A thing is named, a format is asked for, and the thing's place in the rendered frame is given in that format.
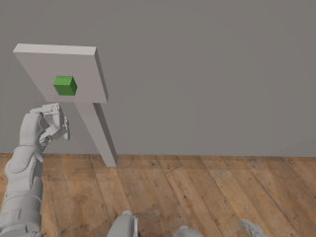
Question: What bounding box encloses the panel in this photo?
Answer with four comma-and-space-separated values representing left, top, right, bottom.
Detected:
13, 43, 118, 168

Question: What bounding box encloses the robot left hand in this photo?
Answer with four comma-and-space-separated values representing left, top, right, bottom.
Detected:
19, 103, 70, 152

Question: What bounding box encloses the button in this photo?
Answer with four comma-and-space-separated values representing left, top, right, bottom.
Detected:
53, 75, 77, 96

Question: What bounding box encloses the robot left forearm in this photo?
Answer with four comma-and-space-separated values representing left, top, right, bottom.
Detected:
0, 145, 44, 237

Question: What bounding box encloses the robot right shin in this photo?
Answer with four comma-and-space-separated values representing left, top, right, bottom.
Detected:
179, 225, 189, 230

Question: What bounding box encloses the robot shin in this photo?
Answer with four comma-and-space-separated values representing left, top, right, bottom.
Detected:
179, 225, 189, 230
121, 210, 132, 215

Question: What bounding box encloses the robot left shin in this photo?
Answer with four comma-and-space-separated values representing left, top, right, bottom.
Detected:
121, 210, 132, 215

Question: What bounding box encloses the robot right hand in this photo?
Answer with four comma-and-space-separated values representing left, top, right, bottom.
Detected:
241, 218, 268, 237

